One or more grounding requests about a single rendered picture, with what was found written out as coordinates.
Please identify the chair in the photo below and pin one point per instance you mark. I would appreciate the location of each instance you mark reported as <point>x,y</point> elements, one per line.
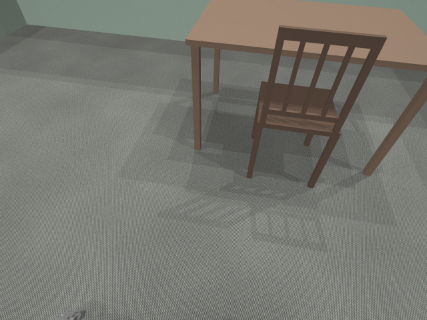
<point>308,109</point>

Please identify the table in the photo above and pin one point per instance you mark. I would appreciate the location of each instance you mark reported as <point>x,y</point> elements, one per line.
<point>252,26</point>

